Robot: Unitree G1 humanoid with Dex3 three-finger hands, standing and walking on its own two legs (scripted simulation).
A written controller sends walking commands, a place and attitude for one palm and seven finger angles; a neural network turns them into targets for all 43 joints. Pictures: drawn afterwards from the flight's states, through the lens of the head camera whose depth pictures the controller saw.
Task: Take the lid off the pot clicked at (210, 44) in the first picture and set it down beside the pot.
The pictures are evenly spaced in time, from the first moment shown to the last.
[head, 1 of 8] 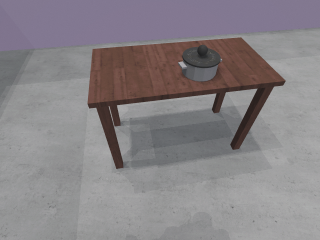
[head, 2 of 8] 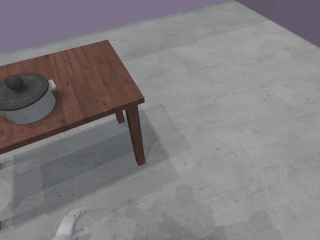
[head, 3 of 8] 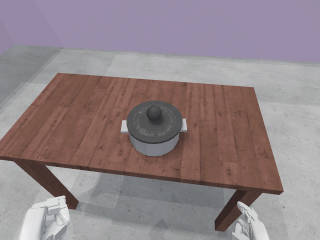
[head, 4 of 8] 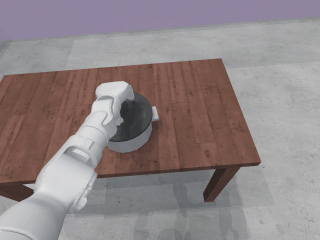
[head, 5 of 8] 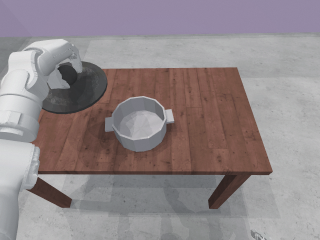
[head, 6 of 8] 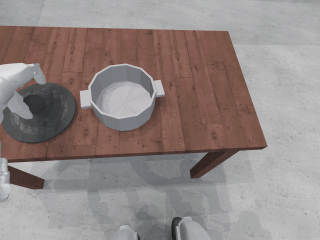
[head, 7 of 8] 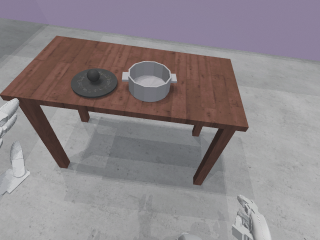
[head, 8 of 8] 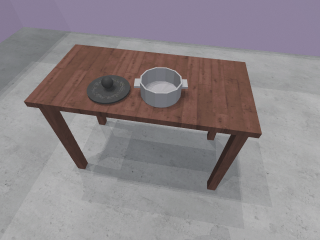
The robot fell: no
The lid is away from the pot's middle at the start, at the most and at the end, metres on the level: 0.00 0.24 0.24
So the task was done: yes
